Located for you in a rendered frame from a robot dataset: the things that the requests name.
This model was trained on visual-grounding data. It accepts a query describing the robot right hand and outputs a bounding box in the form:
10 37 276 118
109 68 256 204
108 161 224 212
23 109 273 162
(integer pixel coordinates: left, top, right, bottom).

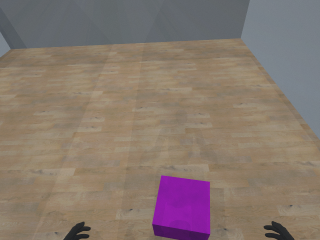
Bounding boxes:
264 221 295 240

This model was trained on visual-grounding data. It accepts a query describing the robot left hand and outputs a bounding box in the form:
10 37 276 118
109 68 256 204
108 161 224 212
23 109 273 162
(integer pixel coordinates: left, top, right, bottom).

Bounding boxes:
63 221 91 240

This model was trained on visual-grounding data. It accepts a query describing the carton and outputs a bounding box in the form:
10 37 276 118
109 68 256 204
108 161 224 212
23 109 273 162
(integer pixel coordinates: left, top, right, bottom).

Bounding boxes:
152 175 210 240

